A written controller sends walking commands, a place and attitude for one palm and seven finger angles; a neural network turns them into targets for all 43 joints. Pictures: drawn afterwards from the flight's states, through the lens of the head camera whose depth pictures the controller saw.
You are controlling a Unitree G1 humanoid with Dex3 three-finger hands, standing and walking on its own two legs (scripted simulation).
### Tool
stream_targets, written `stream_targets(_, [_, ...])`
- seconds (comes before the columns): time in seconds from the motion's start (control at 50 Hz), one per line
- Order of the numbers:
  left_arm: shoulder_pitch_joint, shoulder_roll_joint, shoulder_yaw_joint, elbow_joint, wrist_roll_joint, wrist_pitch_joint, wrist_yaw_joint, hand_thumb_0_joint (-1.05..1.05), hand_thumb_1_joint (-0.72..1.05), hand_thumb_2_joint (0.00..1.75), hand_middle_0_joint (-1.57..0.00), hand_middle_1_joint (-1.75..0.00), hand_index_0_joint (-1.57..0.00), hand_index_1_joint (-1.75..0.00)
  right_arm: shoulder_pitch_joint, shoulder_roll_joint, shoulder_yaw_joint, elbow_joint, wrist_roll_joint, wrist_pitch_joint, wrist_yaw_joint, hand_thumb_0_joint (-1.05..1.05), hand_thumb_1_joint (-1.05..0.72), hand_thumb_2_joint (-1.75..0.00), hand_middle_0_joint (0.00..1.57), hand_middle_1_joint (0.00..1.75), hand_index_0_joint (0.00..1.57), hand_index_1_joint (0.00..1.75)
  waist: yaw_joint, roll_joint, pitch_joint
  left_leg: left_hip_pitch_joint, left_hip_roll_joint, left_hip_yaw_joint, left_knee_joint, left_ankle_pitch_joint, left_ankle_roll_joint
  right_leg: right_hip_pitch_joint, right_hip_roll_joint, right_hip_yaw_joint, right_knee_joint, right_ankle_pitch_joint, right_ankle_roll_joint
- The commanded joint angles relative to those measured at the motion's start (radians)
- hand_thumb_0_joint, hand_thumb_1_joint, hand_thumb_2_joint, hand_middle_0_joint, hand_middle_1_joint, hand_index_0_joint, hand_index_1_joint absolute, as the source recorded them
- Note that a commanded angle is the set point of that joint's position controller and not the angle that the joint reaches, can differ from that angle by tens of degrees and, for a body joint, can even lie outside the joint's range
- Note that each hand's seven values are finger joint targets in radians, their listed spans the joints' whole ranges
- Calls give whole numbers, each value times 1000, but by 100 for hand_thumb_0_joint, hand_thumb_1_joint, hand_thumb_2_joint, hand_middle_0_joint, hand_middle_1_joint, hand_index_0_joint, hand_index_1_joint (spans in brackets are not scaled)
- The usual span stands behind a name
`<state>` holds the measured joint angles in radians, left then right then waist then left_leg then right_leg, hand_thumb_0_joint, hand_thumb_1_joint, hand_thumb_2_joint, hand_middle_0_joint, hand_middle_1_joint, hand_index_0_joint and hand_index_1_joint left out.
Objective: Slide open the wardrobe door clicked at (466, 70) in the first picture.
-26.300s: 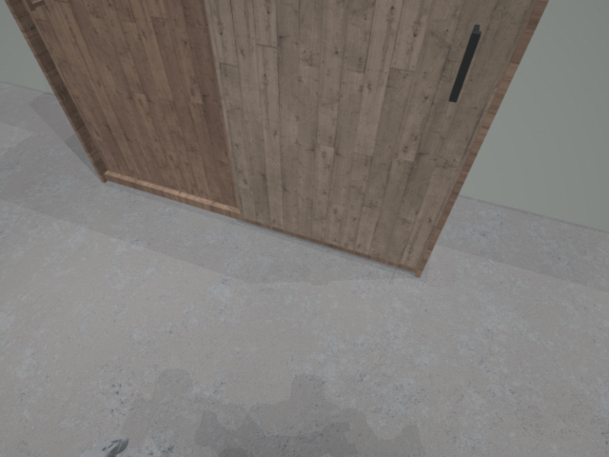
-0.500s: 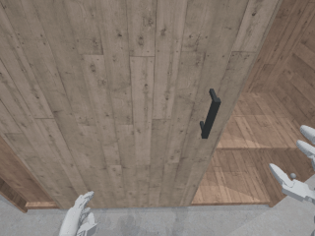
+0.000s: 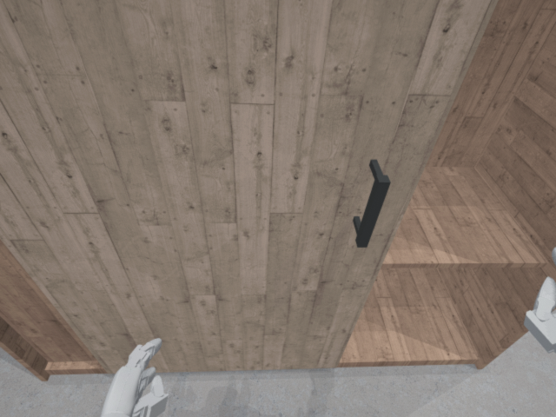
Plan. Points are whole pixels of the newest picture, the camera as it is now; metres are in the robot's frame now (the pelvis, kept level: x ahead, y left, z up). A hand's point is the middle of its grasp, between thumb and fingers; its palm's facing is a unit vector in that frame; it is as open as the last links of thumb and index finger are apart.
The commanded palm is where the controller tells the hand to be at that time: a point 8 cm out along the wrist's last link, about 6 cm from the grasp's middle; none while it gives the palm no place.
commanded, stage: draw the hand back to the body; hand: right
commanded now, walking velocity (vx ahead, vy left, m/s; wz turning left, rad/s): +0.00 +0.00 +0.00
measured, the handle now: (368, 205) +0.43 -0.17 +0.09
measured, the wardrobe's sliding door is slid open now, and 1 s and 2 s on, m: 0.53 0.53 0.53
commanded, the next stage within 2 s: step back with the hand held close in 0.04 s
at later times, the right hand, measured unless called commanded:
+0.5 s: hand (542, 336) +0.16 -0.27 +0.15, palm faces +0.36 +0.79 -0.50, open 7.5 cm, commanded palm +0.10 -0.31 +0.17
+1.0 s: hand out of the picture +0.04 -0.28 +0.17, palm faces +0.54 +0.70 -0.46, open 7.5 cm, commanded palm -0.03 -0.31 +0.17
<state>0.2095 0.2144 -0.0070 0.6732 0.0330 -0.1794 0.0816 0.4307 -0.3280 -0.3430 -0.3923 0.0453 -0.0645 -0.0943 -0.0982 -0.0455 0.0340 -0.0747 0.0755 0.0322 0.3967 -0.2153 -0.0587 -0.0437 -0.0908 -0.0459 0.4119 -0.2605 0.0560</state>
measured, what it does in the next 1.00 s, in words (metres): shifts its weight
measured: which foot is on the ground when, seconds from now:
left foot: down 0.00-1.00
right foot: down 0.00-1.00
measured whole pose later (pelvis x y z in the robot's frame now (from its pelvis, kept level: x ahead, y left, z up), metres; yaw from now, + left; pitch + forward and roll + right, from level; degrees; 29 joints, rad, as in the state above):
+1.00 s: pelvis -0.15 +0.00 -0.02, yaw -4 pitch -3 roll +0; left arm 0.24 0.21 0.01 0.62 0.01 -0.19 0.09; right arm 0.45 -0.40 -0.46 -0.45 0.00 -0.30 -0.15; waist -0.02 0.01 0.07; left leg -0.44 0.02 -0.12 0.56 -0.12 -0.06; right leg -0.47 -0.03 0.01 0.66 -0.32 -0.02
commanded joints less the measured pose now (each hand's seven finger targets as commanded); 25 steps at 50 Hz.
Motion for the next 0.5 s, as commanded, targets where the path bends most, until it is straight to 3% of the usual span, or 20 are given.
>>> stream_targets(0.0, [-130,106,38,-165,1,-62,13,0,90,90,-20,-30,-20,-30,-106,-196,-126,-223,-1,-77,-20,0,-90,-90,20,30,20,30,8,-15,-58,23,-72,42,-53,165,54,-51,78,-52,-68,198,-66])
stream_targets(0.12, [-131,110,42,-162,0,-63,9,0,90,90,-20,-30,-20,-30,-101,-187,-119,-211,-1,-82,-17,0,-90,-90,20,30,20,30,9,-7,-50,19,-72,41,-58,145,53,-58,76,-52,-76,180,-64])
stream_targets(0.14, [-128,115,41,-150,-2,-59,12,0,90,90,-20,-30,-20,-30,-163,-218,-147,-174,1,-79,-22,0,-90,-90,20,30,20,30,15,10,-34,10,-73,40,-65,135,52,-67,77,-53,-81,167,-64])
stream_targets(0.16, [-158,122,22,-188,-16,-24,1,0,90,90,-20,-30,-20,-30,-317,-319,-244,-239,-5,-130,-30,0,-90,-90,20,30,20,30,59,35,31,-123,-39,-41,-119,183,55,-147,64,-72,-34,75,-76])
stream_targets(0.18, [-160,108,18,-173,-18,-6,4,0,90,90,-20,-30,-20,-30,-313,-322,-245,-203,-9,-153,-27,0,-90,-90,20,30,20,30,63,59,28,-129,-21,-37,-124,180,59,-161,75,-53,-23,42,-77])
stream_targets(0.2, [-152,102,20,-168,-13,7,6,0,90,90,-20,-30,-20,-30,-162,-231,-178,-116,-8,-147,-19,0,-90,-90,20,30,20,30,67,117,11,-148,-16,-30,-114,218,58,-152,73,-57,-7,74,-76])
stream_targets(0.22, [-147,110,29,-187,-12,19,2,0,90,90,-20,-30,-20,-30,-101,-192,-142,-121,-11,-142,-13,0,-90,-90,20,30,20,30,65,87,-39,-134,-11,-27,-92,252,57,-141,69,-60,0,114,-75])
stream_targets(0.28, [-147,124,45,-229,-13,40,4,0,90,90,-20,-30,-20,-30,-38,-201,-148,-221,-12,-152,-18,0,-90,-90,20,30,20,30,62,-34,-165,-76,-22,-6,-6,359,46,-112,53,-59,-10,269,-71])
stream_targets(0.32, [-133,120,50,-249,-15,56,5,0,90,90,-20,-30,-20,-30,30,-224,-182,-236,-11,-153,-28,0,-90,-90,20,30,20,30,60,-26,-217,-62,-29,3,36,388,38,-114,40,-53,-8,323,-71])
stream_targets(0.36, [-131,118,55,-267,-18,71,7,0,90,90,-20,-30,-20,-30,42,-250,-212,-272,-10,-158,-36,0,-90,-90,20,30,20,30,62,9,-226,-59,-33,0,54,408,33,-143,37,-52,-4,320,-71])
stream_targets(0.38, [-136,118,56,-271,-17,75,11,0,90,90,-20,-30,-20,-30,51,-277,-239,-277,-9,-162,-40,0,-90,-90,20,30,20,30,59,-5,-226,-52,-37,1,64,401,32,-160,39,-45,-13,305,-71])
stream_targets(0.48, [-126,122,60,-287,-25,76,21,0,90,90,-20,-30,-20,-30,44,-281,-253,-290,-11,-181,-50,0,-90,-90,20,30,20,30,63,-13,-173,-52,-45,-16,81,314,24,-285,31,-34,-38,126,-80])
